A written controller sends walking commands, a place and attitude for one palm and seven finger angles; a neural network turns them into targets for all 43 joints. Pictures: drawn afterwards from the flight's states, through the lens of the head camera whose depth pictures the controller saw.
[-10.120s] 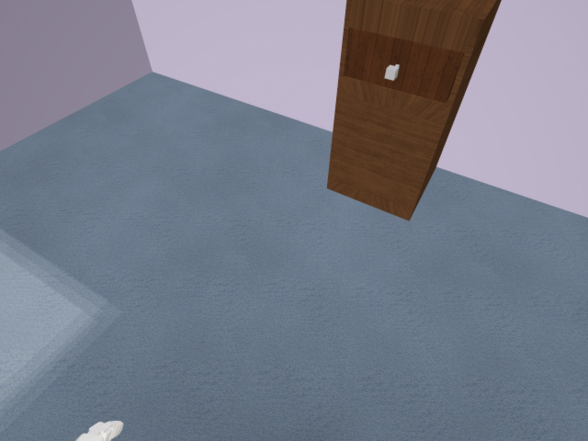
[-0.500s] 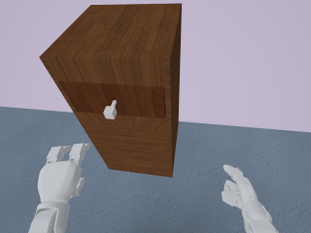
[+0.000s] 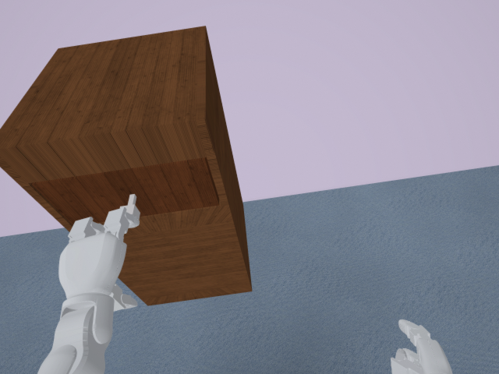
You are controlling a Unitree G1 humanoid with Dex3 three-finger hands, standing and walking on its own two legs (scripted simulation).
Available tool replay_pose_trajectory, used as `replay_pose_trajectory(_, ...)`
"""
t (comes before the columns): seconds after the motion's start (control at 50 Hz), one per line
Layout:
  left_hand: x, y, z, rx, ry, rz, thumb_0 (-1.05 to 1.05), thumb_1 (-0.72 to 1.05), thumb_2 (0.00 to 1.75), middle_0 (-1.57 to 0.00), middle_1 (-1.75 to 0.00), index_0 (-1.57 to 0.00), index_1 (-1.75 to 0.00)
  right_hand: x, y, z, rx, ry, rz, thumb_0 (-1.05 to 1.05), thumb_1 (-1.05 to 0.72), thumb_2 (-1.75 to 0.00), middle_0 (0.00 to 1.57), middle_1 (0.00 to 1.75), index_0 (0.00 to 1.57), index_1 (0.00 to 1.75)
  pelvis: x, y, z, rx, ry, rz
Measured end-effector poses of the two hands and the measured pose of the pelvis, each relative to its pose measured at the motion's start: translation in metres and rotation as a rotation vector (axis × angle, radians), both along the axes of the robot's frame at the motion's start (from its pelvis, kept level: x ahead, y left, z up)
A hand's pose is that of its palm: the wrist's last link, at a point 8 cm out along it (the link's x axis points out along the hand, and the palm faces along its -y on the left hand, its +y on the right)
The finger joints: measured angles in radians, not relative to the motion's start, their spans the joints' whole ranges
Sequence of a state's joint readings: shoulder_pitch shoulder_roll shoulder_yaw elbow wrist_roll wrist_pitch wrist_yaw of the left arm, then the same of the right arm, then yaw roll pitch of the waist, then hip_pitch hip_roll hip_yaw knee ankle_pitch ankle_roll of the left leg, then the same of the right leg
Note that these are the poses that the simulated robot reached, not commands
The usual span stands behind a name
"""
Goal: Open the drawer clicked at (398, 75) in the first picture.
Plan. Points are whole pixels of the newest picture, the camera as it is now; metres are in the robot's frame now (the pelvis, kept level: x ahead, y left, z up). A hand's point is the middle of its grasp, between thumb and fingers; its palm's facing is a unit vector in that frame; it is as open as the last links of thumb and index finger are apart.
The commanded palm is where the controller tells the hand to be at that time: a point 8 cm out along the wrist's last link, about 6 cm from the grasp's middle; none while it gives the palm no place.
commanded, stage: raise the hand with hooked fingers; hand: left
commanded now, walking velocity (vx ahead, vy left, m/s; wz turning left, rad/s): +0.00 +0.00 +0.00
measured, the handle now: (130, 208) +0.46 +0.33 -0.06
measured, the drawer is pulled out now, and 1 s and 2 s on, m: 0.00 0.00 0.00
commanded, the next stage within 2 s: move the hooked fingers above the handle in 0.72 s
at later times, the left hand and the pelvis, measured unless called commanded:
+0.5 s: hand (65, 244) +0.29 +0.32 +0.08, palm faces +0.01 -0.09 -1.00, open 13.8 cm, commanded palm +0.26 +0.32 +0.15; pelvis -0.01 +0.07 +0.02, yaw +1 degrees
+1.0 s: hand (73, 237) +0.31 +0.32 +0.07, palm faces +0.00 -0.08 -1.00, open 13.8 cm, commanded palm +0.28 +0.33 +0.13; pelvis +0.00 +0.07 +0.02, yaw +3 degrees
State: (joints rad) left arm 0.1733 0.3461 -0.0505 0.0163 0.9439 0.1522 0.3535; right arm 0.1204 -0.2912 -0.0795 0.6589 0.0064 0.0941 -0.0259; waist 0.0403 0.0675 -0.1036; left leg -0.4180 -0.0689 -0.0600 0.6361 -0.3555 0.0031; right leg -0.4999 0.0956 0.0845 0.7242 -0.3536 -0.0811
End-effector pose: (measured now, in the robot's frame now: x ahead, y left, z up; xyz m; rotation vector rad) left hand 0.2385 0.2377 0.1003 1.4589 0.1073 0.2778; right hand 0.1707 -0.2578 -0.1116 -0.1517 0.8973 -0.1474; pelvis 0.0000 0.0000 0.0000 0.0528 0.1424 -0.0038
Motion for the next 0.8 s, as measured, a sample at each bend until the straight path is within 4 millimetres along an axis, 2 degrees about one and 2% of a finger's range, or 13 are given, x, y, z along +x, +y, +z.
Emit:
replay_pose_trajectory(0.12, 0.004, 0.004, 0.015, -0.001, 0.02, -0.056, 0.0, -0.4, 0.34, -0.31, -1.14, -0.31, -1.14, 0.016, 0.036, 0.025, 0.006, -0.094, 0.033, 0.01, -0.91, -0.9, 0.19, 0.3, 0.19, 0.3, -0.008, 0.015, 0.007, -0.017, -0.06, 0.002)
replay_pose_trajectory(0.22, 0.011, 0.026, 0.032, 0.022, -0.011, -0.057, 0.0, -0.45, 0.31, -0.32, -1.18, -0.32, -1.18, 0.027, 0.072, 0.042, 0.026, -0.16, 0.08, 0.01, -0.91, -0.9, 0.2, 0.3, 0.19, 0.3, -0.014, 0.029, 0.011, -0.032, -0.099, 0.012)
replay_pose_trajectory(0.3, 0.018, 0.048, 0.041, 0.026, 0.003, -0.029, 0.0, -0.47, 0.3, -0.32, -1.19, -0.32, -1.19, 0.028, 0.097, 0.048, 0.039, -0.171, 0.118, 0.01, -0.91, -0.9, 0.2, 0.3, 0.19, 0.3, -0.018, 0.041, 0.013, -0.04, -0.119, 0.023)
replay_pose_trajectory(0.4, 0.027, 0.069, 0.048, 0.029, 0.044, -0.028, 0.0, -0.48, 0.3, -0.32, -1.2, -0.32, -1.2, 0.02, 0.119, 0.045, 0.046, -0.138, 0.147, 0.01, -0.91, -0.9, 0.2, 0.3, 0.2, 0.3, -0.018, 0.056, 0.015, -0.048, -0.128, 0.031)
replay_pose_trajectory(0.56, 0.027, 0.082, 0.032, 0.003, 0.117, -0.117, 0.0, -0.49, 0.3, -0.32, -1.2, -0.32, -1.2, -0.005, 0.128, 0.03, 0.03, -0.024, 0.153, 0.01, -0.91, -0.9, 0.2, 0.3, 0.2, 0.3, -0.012, 0.075, 0.017, -0.058, -0.113, 0.034)
replay_pose_trajectory(0.64, 0.025, 0.086, 0.035, 0.023, 0.075, -0.156, 0.0, -0.49, 0.3, -0.32, -1.2, -0.32, -1.2, -0.013, 0.127, 0.022, 0.018, 0.033, 0.153, 0.01, -0.91, -0.9, 0.2, 0.3, 0.2, 0.3, -0.009, 0.08, 0.017, -0.063, -0.101, 0.041)
replay_pose_trajectory(0.8, 0.033, 0.105, 0.047, 0.038, 0.028, -0.07, 0.0, -0.49, 0.3, -0.32, -1.2, -0.32, -1.2, -0.009, 0.126, 0.014, 0.035, 0.073, 0.147, 0.01, -0.91, -0.9, 0.2, 0.3, 0.2, 0.3, -0.004, 0.083, 0.018, -0.064, -0.076, 0.05)
